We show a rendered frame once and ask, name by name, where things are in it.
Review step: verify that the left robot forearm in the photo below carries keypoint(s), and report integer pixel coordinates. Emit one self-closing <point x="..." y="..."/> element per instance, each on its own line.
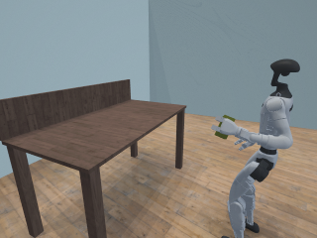
<point x="268" y="141"/>

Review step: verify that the robot left shin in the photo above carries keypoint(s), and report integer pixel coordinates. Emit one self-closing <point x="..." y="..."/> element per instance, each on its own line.
<point x="237" y="218"/>

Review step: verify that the humanoid robot head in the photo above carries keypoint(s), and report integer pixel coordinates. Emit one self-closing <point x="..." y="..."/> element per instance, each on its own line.
<point x="283" y="67"/>

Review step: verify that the table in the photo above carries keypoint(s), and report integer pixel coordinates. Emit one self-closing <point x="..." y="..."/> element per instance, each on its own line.
<point x="81" y="128"/>

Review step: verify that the right robot hand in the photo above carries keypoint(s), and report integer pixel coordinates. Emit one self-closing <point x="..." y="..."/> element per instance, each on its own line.
<point x="245" y="145"/>

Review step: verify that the sponge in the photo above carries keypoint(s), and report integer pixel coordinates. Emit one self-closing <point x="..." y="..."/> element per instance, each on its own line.
<point x="223" y="136"/>

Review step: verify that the left robot upper arm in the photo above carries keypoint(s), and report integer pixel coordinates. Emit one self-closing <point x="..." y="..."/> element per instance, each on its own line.
<point x="276" y="109"/>

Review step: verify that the left robot hand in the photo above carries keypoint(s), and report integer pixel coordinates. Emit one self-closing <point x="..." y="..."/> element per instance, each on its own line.
<point x="228" y="127"/>

